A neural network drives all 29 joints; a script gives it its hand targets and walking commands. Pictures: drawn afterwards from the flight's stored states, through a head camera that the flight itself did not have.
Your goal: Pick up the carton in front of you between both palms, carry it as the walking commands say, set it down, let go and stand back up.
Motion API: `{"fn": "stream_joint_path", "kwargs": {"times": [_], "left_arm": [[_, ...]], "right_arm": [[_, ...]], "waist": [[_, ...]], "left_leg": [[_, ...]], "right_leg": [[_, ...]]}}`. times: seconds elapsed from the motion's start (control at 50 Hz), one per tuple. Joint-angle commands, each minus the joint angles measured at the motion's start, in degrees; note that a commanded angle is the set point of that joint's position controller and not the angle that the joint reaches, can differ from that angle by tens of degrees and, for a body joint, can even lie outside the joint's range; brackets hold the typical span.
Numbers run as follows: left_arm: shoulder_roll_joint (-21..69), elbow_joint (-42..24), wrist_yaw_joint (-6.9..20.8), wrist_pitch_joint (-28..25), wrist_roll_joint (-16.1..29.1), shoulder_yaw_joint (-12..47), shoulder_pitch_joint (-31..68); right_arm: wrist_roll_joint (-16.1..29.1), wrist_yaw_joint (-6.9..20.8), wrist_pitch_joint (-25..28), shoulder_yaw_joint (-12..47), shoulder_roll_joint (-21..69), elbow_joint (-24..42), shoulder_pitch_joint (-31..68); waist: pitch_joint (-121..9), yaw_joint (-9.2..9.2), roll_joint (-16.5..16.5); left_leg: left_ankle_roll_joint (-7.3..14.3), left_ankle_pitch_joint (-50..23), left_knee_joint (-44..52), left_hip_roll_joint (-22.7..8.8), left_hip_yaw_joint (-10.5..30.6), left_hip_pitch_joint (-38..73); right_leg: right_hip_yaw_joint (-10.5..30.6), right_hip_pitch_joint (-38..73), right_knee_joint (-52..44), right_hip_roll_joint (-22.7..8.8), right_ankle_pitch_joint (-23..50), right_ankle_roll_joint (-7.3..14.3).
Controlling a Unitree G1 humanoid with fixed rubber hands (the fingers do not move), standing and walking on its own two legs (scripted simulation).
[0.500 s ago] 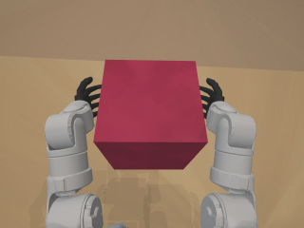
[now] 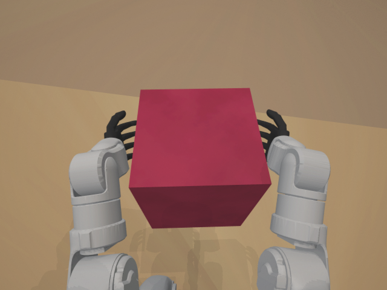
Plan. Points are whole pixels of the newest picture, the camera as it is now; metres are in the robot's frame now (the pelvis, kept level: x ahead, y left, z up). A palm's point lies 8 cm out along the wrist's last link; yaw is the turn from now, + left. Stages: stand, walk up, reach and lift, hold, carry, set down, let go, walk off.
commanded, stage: carry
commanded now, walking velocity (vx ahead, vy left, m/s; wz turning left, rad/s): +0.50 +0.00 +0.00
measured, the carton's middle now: (196, 165) +0.36 +0.03 +0.05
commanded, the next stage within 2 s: none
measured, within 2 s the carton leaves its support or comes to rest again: neither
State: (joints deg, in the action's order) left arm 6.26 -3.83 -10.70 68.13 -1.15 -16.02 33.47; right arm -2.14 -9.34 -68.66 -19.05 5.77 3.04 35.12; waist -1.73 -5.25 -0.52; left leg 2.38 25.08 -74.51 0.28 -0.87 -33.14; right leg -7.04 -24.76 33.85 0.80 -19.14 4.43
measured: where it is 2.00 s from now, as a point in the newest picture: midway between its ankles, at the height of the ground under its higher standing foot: (199, 122)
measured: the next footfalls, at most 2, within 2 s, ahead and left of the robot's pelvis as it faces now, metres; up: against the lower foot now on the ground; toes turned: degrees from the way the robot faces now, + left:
left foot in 0.24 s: +0.33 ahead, +0.13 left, +0.02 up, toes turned +4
right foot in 0.66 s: +0.57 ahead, -0.08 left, +0.05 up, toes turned -6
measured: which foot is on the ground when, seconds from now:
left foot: up 0.00-0.22, down 0.24-0.66, up 0.68-1.00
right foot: down 0.00-0.26, up 0.28-0.64, down 0.66-1.00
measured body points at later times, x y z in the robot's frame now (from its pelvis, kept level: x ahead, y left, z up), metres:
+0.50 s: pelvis +0.29 +0.05 +0.03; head +0.32 +0.05 +0.48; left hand +0.66 +0.17 +0.15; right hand +0.63 -0.14 +0.16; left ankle +0.28 +0.13 -0.70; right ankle +0.33 -0.08 -0.62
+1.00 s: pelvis +0.58 +0.02 +0.06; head +0.61 +0.01 +0.51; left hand +0.94 +0.19 +0.20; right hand +0.95 -0.12 +0.19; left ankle +0.70 +0.14 -0.62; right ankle +0.53 -0.07 -0.68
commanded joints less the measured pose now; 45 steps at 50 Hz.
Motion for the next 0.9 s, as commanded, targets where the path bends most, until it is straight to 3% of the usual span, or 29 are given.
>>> {"fn": "stream_joint_path", "kwargs": {"times": [0.0,0.06,0.14,0.16,0.18,0.2,0.22,0.24,0.26,0.28,0.3,0.32,0.34,0.36,0.4,0.46,0.52,0.56,0.58,0.6,0.62,0.64,0.66,0.68,0.72,0.74,0.78,0.88], "left_arm": [[47.3,-13.0,4.9,-3.5,21.0,40.7,47.7],[43.7,-13.3,4.3,-3.5,20.8,39.8,44.8],[40.0,-8.7,3.4,-2.0,17.7,37.6,38.2],[39.3,-7.5,3.1,-1.6,16.6,36.9,37.1],[38.7,-6.2,2.9,-1.1,15.7,36.1,36.4],[38.4,-4.8,2.6,-0.7,14.5,35.3,35.1],[37.7,-4.2,2.4,-0.3,13.5,34.4,35.2],[38.1,-4.2,2.4,0.2,12.8,33.6,35.0],[38.7,-5.4,2.3,0.5,12.9,33.7,37.8],[40.5,-4.7,2.3,0.4,12.6,33.1,39.0],[41.7,-3.7,2.2,0.1,11.6,32.0,38.8],[42.7,-3.4,2.1,-0.2,10.3,31.0,38.0],[43.5,-3.3,2.1,-0.5,9.5,30.6,38.2],[44.0,-3.4,2.2,-1.0,8.8,30.8,38.1],[43.6,-5.1,2.0,-1.9,8.3,31.6,38.3],[40.6,-8.7,1.1,-2.6,8.2,32.2,38.6],[37.2,-7.3,0.8,-1.9,7.8,32.2,34.3],[35.9,-5.8,0.9,-1.1,7.8,32.2,32.4],[35.8,-5.2,1.0,-0.7,8.1,32.1,32.5],[36.2,-4.2,1.2,-0.4,8.6,32.1,32.3],[36.3,-2.8,1.3,-0.2,8.9,31.8,32.3],[36.0,-2.0,1.4,-0.2,8.9,31.4,31.6],[35.7,-1.0,1.4,-0.1,9.1,31.1,32.8],[38.1,-1.4,1.6,-0.1,9.7,31.4,32.8],[43.4,-4.5,3.0,-0.6,13.2,34.7,39.5],[46.0,-6.3,3.8,-1.4,15.4,36.2,42.5],[48.3,-9.4,4.8,-2.7,18.4,38.7,46.6],[44.8,-12.3,4.6,-4.0,20.4,39.9,44.6]], "right_arm": [[8.8,-0.6,3.5,33.9,42.9,7.7,37.3],[8.9,-1.2,3.7,34.7,39.6,9.6,36.3],[9.0,-1.1,2.0,34.5,36.0,8.0,32.4],[9.1,-1.0,1.5,34.3,35.5,7.3,32.0],[9.2,-0.8,1.0,34.2,35.4,6.2,31.7],[9.4,-0.7,0.5,34.0,35.7,4.0,30.2],[9.4,-0.5,0.3,33.7,36.0,2.3,29.3],[9.5,-0.4,0.3,33.1,35.3,1.4,29.8],[9.8,-0.2,0.6,33.3,37.5,1.0,30.1],[10.8,0.2,0.7,34.5,39.9,3.4,32.6],[12.7,0.9,0.8,36.4,42.2,5.6,36.5],[15.1,1.6,1.3,38.4,44.4,7.6,40.2],[17.1,2.3,1.9,39.9,46.3,9.4,43.0],[18.7,2.8,2.5,41.4,47.7,10.9,45.3],[21.1,3.2,3.5,42.9,48.3,13.6,47.4],[22.1,2.8,3.9,42.9,45.6,15.4,45.5],[19.2,1.9,3.0,41.2,41.8,11.2,38.2],[17.0,1.5,2.2,39.7,40.0,8.4,35.3],[16.0,1.4,1.8,39.0,39.5,7.1,34.6],[15.2,1.2,1.5,38.2,39.1,5.9,34.3],[14.3,0.9,1.2,37.2,38.6,4.4,33.3],[13.7,0.7,0.7,36.4,38.4,4.0,34.0],[12.8,0.5,0.3,35.7,38.9,3.8,33.9],[12.3,0.5,0.3,35.3,39.8,3.8,35.1],[11.0,0.5,0.9,33.8,42.9,2.5,36.1],[10.5,0.5,1.5,33.9,44.3,3.4,36.8],[9.7,0.3,2.7,33.8,45.2,4.9,37.6],[8.9,-0.9,4.1,35.1,41.1,8.6,35.9]], "waist": [[-27.2,1.34,6.0],[-25.8,0.77,7.5],[-23.1,0.71,9.0],[-22.9,1.44,9.6],[-23.8,3.74,9.3],[-27.5,6.80,6.7],[-32.0,9.07,0.5],[-35.3,8.59,-14.9],[-32.1,10.35,-18.2],[-30.2,10.53,-13.0],[-28.9,10.00,-5.9],[-28.1,9.55,-1.3],[-27.3,8.95,-0.5],[-27.3,8.14,-2.2],[-27.6,7.76,-5.7],[-26.3,8.33,-6.5],[-23.9,8.80,-6.9],[-22.5,8.23,-8.2],[-22.9,7.27,-8.7],[-24.7,4.84,-7.5],[-29.0,2.23,-4.2],[-33.4,-0.47,3.9],[-32.1,0.23,18.0],[-30.7,-0.29,16.1],[-27.4,-0.42,4.7],[-27.1,0.28,2.1],[-27.8,1.52,3.6],[-26.1,1.06,6.9]], "left_leg": [[-0.2,-3.2,5.9,-2.8,0.5,-13.0],[-1.0,-5.4,17.8,-3.7,-0.4,-10.9],[-0.7,-10.1,34.0,-0.5,-6.3,-0.7],[-0.2,-10.1,37.4,1.0,-8.3,3.2],[0.2,-11.7,41.3,3.0,-10.6,10.2],[1.0,-12.9,45.1,4.3,-12.0,22.7],[3.9,-8.0,45.2,-3.5,0.3,38.3],[9.7,-7.7,48.6,-19.4,28.0,48.9],[15.0,-15.9,52.1,-19.2,38.6,53.5],[14.8,-23.8,49.3,-18.6,35.6,51.2],[14.0,-30.4,47.2,-18.7,30.0,49.3],[12.4,-30.5,47.3,-18.1,26.1,46.5],[10.5,-27.3,48.8,-16.9,22.8,43.1],[9.4,-24.2,50.2,-16.2,20.8,41.0],[9.9,-20.6,52.4,-15.6,17.9,40.0],[10.5,-20.3,54.5,-14.9,12.6,39.1],[8.6,-24.9,54.4,-13.4,6.9,35.9],[6.9,-30.7,52.7,-12.3,3.4,34.6],[5.9,-37.6,49.5,-11.8,1.7,33.9],[4.3,-45.0,42.4,-10.7,-1.8,31.9],[1.8,-45.7,32.0,-8.4,-5.0,26.1],[-1.3,-30.3,19.2,-5.9,-4.6,12.9],[-2.7,0.2,6.2,2.6,-4.2,-4.9],[-0.6,5.7,-2.4,2.5,0.7,-12.2],[0.4,2.6,-6.7,-0.7,3.2,-16.6],[0.4,0.1,-4.1,-2.2,3.2,-15.3],[0.4,-1.8,0.5,-3.2,2.8,-12.9],[-1.0,-5.4,14.6,-3.9,-0.3,-12.7]], "right_leg": [[23.1,30.8,-12.3,-16.1,12.9,8.9],[17.8,29.6,-13.4,-15.2,15.0,9.0],[9.9,25.8,-11.4,-12.5,22.1,5.9],[8.5,25.0,-9.5,-12.2,25.9,5.0],[6.2,23.2,-4.5,-11.6,32.5,3.6],[2.3,19.9,5.2,-9.7,37.8,1.5],[1.8,8.0,17.2,-8.1,27.0,-1.8],[2.6,-7.0,29.8,-1.6,-1.0,-4.1],[5.2,-20.2,38.9,3.2,-12.2,-3.4],[8.2,-24.0,45.3,1.2,-12.1,-2.4],[8.7,-25.9,47.0,-0.5,-11.0,-2.2],[8.9,-25.8,44.9,-2.2,-8.3,-2.1],[8.9,-24.2,41.7,-3.2,-6.2,-1.8],[8.5,-22.6,39.4,-3.5,-5.4,-1.7],[6.6,-21.5,36.2,-3.1,-3.7,-1.9],[4.9,-20.9,26.4,-3.8,-1.4,-2.5],[2.5,-14.2,13.1,-2.9,3.9,-2.3],[-1.3,-8.5,5.4,-0.6,4.8,-1.9],[-3.6,-3.7,2.7,1.4,4.6,-1.5],[-6.4,5.1,-1.8,3.6,6.6,-1.0],[-4.5,19.1,-3.5,2.6,5.5,0.4],[14.3,33.4,-4.9,-8.7,-5.3,4.3],[41.5,41.2,-12.8,-21.1,-0.3,11.3],[46.0,41.8,-12.6,-20.5,6.3,14.0],[34.8,37.6,-8.0,-19.1,20.9,12.8],[31.0,34.5,-8.9,-18.1,19.0,10.5],[26.6,31.4,-11.1,-16.9,12.6,8.1],[18.7,30.5,-13.8,-15.5,14.1,9.3]]}}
